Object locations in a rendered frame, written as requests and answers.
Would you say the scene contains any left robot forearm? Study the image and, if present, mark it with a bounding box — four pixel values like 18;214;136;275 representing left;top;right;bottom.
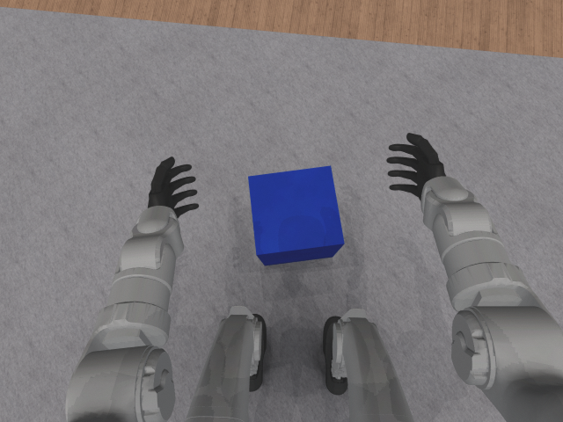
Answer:
65;206;184;422

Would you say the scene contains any right robot upper arm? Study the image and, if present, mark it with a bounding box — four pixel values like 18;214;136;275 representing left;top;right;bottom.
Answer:
451;306;563;422

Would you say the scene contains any left robot hand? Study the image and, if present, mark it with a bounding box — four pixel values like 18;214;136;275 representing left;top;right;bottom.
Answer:
148;156;199;218

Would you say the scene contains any robot right shin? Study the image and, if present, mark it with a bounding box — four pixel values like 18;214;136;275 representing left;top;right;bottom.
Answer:
331;309;379;378

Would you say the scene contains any left robot upper arm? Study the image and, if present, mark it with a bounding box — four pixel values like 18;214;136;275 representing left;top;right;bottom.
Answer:
68;346;176;422

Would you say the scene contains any right robot forearm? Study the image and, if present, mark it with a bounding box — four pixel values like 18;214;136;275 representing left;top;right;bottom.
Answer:
420;176;563;336

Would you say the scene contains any carton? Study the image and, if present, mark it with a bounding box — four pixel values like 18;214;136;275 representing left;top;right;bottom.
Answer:
248;166;344;266

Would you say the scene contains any robot left foot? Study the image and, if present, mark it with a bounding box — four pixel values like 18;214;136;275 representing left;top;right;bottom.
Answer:
249;314;267;392

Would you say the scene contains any right robot hand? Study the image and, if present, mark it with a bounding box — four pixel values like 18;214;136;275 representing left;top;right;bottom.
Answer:
386;133;446;200

